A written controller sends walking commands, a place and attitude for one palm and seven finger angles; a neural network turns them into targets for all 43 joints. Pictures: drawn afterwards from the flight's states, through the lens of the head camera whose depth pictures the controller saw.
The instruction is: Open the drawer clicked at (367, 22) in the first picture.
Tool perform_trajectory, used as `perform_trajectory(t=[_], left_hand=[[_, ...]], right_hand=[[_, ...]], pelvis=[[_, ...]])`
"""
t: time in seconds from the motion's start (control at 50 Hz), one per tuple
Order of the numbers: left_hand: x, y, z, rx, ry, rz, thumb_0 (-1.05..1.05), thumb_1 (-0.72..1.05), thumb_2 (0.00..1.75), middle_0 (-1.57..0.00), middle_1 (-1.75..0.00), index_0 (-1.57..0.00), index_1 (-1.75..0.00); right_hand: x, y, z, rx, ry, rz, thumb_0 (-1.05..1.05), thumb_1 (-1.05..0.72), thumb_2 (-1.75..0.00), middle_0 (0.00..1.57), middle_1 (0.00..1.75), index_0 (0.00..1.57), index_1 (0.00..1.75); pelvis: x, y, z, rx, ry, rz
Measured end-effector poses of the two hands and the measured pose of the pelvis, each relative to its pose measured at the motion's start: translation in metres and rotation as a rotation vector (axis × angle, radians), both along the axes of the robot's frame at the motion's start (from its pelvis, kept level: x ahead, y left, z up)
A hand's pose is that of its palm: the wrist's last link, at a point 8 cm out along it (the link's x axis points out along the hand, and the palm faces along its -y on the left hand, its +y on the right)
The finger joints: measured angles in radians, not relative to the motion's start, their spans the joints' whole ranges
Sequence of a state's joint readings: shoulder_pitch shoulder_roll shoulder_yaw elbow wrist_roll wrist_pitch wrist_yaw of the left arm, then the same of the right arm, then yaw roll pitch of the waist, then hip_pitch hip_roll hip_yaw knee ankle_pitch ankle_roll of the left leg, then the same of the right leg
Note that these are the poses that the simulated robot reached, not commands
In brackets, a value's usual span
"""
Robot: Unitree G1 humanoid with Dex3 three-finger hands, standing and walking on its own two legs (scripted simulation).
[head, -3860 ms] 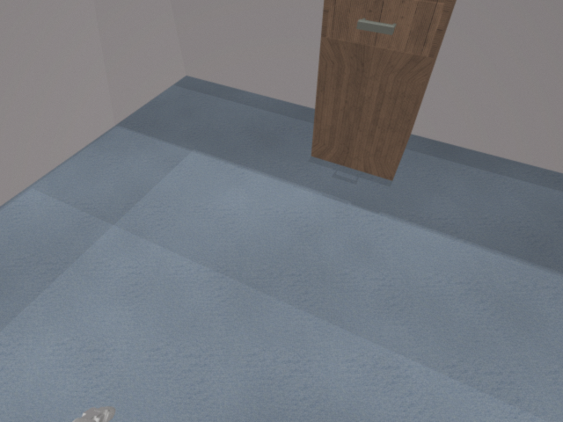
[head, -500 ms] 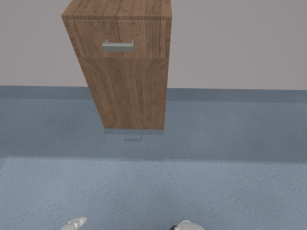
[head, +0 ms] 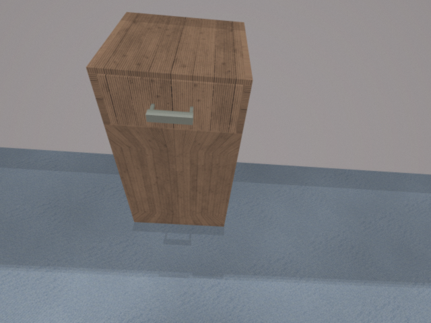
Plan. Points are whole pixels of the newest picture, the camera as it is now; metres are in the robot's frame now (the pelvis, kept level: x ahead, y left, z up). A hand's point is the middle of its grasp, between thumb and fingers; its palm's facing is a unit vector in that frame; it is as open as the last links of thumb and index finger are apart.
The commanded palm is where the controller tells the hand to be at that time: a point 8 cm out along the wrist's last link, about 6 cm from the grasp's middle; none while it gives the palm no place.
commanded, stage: take the last steps up to it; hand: left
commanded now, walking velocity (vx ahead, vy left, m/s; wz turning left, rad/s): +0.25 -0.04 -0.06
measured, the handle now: (171, 112) +0.69 +0.18 -0.02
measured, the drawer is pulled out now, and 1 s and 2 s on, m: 0.00 0.00 0.00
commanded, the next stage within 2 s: come to a stop and stand still in 0.24 s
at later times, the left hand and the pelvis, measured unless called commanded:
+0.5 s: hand (165, 289) +0.23 +0.12 -0.16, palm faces +0.02 -0.97 -0.24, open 7.1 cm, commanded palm none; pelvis +0.15 -0.06 +0.00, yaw -1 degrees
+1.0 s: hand (136, 311) +0.18 +0.17 -0.17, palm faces +0.02 -0.97 -0.23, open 7.4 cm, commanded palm none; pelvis +0.15 -0.03 +0.00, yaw -2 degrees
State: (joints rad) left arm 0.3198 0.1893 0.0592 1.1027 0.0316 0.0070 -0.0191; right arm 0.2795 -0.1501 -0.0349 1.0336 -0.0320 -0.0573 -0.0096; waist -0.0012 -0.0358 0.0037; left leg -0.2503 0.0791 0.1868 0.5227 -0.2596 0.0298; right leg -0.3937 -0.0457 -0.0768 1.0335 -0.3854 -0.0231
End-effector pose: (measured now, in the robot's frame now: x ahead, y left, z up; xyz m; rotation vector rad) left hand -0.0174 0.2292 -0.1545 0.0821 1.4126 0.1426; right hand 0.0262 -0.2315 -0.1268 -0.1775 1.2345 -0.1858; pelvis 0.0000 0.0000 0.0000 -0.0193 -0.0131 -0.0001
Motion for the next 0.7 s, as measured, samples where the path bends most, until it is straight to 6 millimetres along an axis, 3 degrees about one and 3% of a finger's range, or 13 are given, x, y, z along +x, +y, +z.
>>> perform_trajectory(t=[0.18, 0.28, 0.34, 0.4, 0.52, 0.62, 0.7], left_hand=[[0.100, -0.010, 0.017, 0.031, -0.052, -0.051, 0.01, 0.92, 0.90, -0.19, -0.30, -0.20, -0.30], [0.171, -0.031, 0.016, 0.067, -0.109, -0.113, 0.01, 0.93, 0.90, -0.19, -0.30, -0.20, -0.30], [0.207, -0.048, 0.011, 0.084, -0.174, -0.119, 0.01, 0.92, 0.90, -0.19, -0.30, -0.20, -0.30], [0.223, -0.061, 0.016, 0.086, -0.212, -0.081, 0.00, 0.93, 0.90, -0.19, -0.30, -0.20, -0.30], [0.238, -0.063, 0.024, 0.108, -0.183, -0.061, -0.01, 0.95, 0.90, -0.20, -0.30, -0.20, -0.30], [0.237, -0.053, 0.019, 0.098, -0.151, -0.036, 0.00, 0.94, 0.90, -0.20, -0.30, -0.21, -0.30], [0.231, -0.035, 0.008, 0.084, -0.125, -0.018, 0.00, 0.92, 0.90, -0.20, -0.30, -0.21, -0.30]], right_hand=[[-0.028, 0.027, -0.006, 0.109, 0.234, -0.107, 0.01, -0.91, -0.90, 0.20, 0.30, 0.20, 0.30], [-0.031, 0.020, -0.019, 0.166, 0.337, -0.177, 0.01, -0.91, -0.90, 0.20, 0.30, 0.20, 0.30], [-0.019, 0.006, -0.034, 0.187, 0.383, -0.179, 0.01, -0.91, -0.90, 0.21, 0.30, 0.20, 0.30], [0.015, -0.014, -0.035, 0.166, 0.370, -0.145, 0.01, -0.91, -0.90, 0.20, 0.30, 0.20, 0.30], [0.114, -0.047, -0.028, 0.092, 0.197, -0.083, 0.01, -0.91, -0.90, 0.20, 0.30, 0.20, 0.30], [0.185, -0.059, -0.020, 0.033, 0.070, -0.023, 0.01, -0.92, -0.90, 0.20, 0.30, 0.20, 0.30], [0.224, -0.055, -0.009, -0.013, -0.018, 0.018, 0.01, -0.92, -0.90, 0.20, 0.30, 0.19, 0.30]], pelvis=[[0.059, -0.011, 0.009, 0.020, 0.016, -0.022], [0.096, -0.034, -0.002, 0.037, 0.013, -0.035], [0.118, -0.050, -0.014, 0.035, 0.007, -0.027], [0.133, -0.057, -0.010, 0.026, 0.004, -0.013], [0.154, -0.062, 0.000, 0.026, 0.016, -0.011], [0.161, -0.053, -0.001, 0.022, 0.011, -0.010], [0.165, -0.039, -0.006, 0.014, 0.006, -0.005]])
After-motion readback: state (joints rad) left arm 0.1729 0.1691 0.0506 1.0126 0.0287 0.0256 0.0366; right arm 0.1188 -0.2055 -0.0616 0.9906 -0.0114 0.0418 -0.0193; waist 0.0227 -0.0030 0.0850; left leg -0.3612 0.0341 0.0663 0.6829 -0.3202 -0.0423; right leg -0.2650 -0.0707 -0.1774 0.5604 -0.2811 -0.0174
